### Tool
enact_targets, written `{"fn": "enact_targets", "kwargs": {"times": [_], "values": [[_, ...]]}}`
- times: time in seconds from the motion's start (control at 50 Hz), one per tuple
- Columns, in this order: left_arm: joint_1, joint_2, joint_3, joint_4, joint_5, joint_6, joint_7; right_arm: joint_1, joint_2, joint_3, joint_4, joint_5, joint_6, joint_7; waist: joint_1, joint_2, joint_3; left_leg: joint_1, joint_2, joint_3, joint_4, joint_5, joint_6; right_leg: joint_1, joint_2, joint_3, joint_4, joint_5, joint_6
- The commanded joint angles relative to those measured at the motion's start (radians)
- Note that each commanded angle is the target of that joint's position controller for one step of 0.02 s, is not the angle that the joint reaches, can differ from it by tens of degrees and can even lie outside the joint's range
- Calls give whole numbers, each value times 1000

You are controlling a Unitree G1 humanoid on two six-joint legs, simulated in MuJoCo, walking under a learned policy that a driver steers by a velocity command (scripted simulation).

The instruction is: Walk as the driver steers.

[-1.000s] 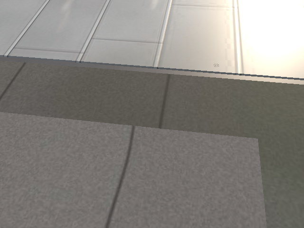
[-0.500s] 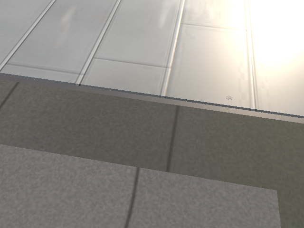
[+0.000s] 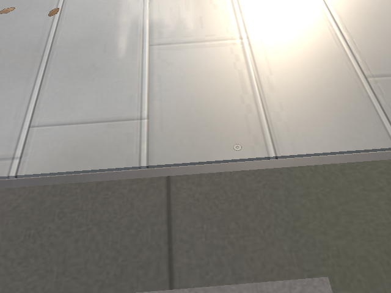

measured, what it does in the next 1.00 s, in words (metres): walks ahead: left foot, then right foot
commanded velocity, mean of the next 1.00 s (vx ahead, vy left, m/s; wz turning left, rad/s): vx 0.50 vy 0.00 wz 0.00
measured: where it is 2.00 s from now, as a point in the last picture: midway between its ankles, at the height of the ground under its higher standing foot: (180, 150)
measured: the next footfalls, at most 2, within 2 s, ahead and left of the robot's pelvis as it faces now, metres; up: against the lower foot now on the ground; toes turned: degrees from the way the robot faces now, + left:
left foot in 0.26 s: +0.34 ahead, +0.13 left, +0.00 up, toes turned -14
right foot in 0.72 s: +0.50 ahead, -0.14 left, +0.00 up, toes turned -2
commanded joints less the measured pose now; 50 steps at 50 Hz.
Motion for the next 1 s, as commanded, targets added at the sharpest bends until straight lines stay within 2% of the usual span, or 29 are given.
{"fn": "enact_targets", "kwargs": {"times": [0.02,0.08,0.16,0.22,0.24,0.26,0.28,0.3,0.32,0.34,0.36,0.38,0.4,0.44,0.48,0.52,0.56,0.62,0.66,0.7,0.72,0.74,0.76,0.78,0.8,0.84,0.88,0.92,1.0], "values": [[-36,160,40,-76,-3,-18,22,0,-68,-18,-63,-10,8,-8,-35,-58,-51,-31,-1,29,-149,127,-45,2,-238,225,-167,332,-185],[6,165,41,-58,-13,-5,34,-117,-39,-5,-85,-5,4,-2,17,-96,-49,38,-51,38,-394,331,-51,-23,-182,184,-136,238,-128],[65,166,42,-36,-20,8,38,-205,-69,-14,-111,15,-12,16,52,-120,-53,86,-91,12,-552,370,-38,52,-218,285,-73,119,-104],[49,163,44,-38,-16,15,43,-162,-108,-34,-105,20,-26,22,14,-154,-57,147,-93,-8,-606,264,6,125,-252,379,12,109,-79],[28,151,41,-46,-14,18,42,-93,-119,-44,-87,18,-31,19,-27,-161,-76,239,-97,8,-645,265,30,117,-233,380,64,139,-61],[18,114,28,-57,-9,15,39,9,-148,-59,-70,6,-37,12,-79,-142,-151,417,-49,-17,-651,266,69,75,-184,340,196,170,-29],[29,54,6,-79,10,11,36,163,-206,-73,-60,-7,-36,2,-133,-15,-295,682,131,-196,-640,214,131,-58,-112,244,483,-14,11],[184,16,-8,-92,-23,1,36,233,-263,-88,-9,-15,-24,15,-56,351,-379,931,314,-676,-748,-28,291,-395,-2,141,768,-428,67],[184,109,5,-48,-30,-1,39,220,-161,-67,-18,10,-22,23,-81,216,-291,880,302,-727,-796,-238,278,-498,-73,177,884,-390,79],[69,148,15,-60,-20,0,36,186,-109,-52,-17,16,-16,21,-106,115,-165,764,252,-576,-804,-203,245,-523,-97,152,908,-301,84],[-4,137,12,-78,-5,-3,36,141,-101,-44,-21,8,-7,22,-90,39,-98,650,207,-466,-815,-83,235,-502,-127,106,887,-244,86],[-52,124,12,-96,10,-13,33,115,-91,-38,-16,6,-1,24,-72,25,-45,564,170,-398,-833,35,246,-494,-160,81,828,-200,87],[-54,107,11,-102,11,-19,27,105,-82,-31,-15,1,-1,23,-49,48,-37,506,139,-348,-851,127,244,-446,-185,68,778,-172,87],[-49,74,3,-102,13,-24,23,108,-76,-27,-6,13,-1,25,-32,84,-53,473,105,-292,-867,256,260,-400,-191,34,671,-178,101],[-99,48,-10,-118,20,-30,22,122,-113,-37,6,25,4,17,-39,79,-53,442,98,-245,-882,322,274,-372,-185,5,524,-162,120],[-169,24,-24,-128,18,-37,16,134,-147,-48,17,32,14,7,-58,73,-49,393,76,-195,-886,322,261,-297,-168,-9,365,-49,133],[-222,35,-23,-131,9,-43,9,164,-161,-51,30,35,24,3,-77,79,-48,363,67,-180,-881,309,247,-223,-139,-16,258,68,145],[-280,63,-14,-148,-2,-53,2,216,-160,-51,48,42,37,1,-89,83,-44,376,83,-223,-844,243,226,-154,-118,1,159,115,140],[-259,85,-1,-146,-4,-61,2,215,-162,-52,49,44,45,-4,-57,86,-48,371,85,-259,-798,181,198,-61,-117,5,89,115,120],[-133,121,22,-116,4,-63,14,204,-117,-39,41,36,47,-6,15,78,-97,300,21,-239,-662,171,147,154,-152,14,44,80,79],[20,181,40,-99,20,-63,26,182,-52,-17,17,22,42,-5,87,-28,-206,180,-48,-158,-390,63,102,366,-322,174,34,20,18],[98,267,61,-78,30,-44,27,280,7,3,-20,35,26,-7,56,-310,-304,-102,-142,-32,-98,-253,57,582,-542,537,-41,-136,-123],[106,210,53,-59,17,-41,21,277,-81,-17,-10,57,25,-10,65,-284,-253,-236,-86,-52,75,-260,45,540,-557,680,-101,-362,-160],[70,145,35,-63,10,-43,20,209,-130,-33,-10,56,31,-10,71,-194,-143,-267,-51,-65,134,-171,45,448,-512,554,-115,-355,-126],[12,109,21,-65,13,-44,18,179,-124,-36,-9,46,39,-10,46,-148,-91,-239,-27,-51,133,-95,39,356,-461,430,-133,-245,-96],[-63,65,8,-56,23,-46,14,152,-96,-39,-16,37,55,-3,0,-149,-23,-179,13,-49,82,-6,29,217,-396,259,-182,-54,-71],[-77,72,15,-42,22,-56,14,138,-59,-33,-28,38,68,4,-17,-144,-14,-142,23,-31,56,50,18,162,-378,153,-220,73,-71],[-68,96,25,-20,20,-62,18,105,-46,-29,-48,32,74,8,-20,-113,-10,-156,28,-30,-4,108,4,158,-383,80,-237,170,-83],[-53,138,37,14,17,-56,26,3,-27,-15,-81,32,70,29,8,-89,4,-123,24,5,-226,291,9,173,-368,-59,-244,239,-65]]}}
Keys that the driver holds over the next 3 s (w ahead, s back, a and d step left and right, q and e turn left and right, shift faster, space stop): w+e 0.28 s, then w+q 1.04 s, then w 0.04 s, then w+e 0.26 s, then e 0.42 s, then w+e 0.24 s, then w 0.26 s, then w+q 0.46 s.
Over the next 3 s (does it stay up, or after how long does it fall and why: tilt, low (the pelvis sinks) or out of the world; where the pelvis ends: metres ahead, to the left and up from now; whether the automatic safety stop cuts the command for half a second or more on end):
stays up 1.37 0.04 0.00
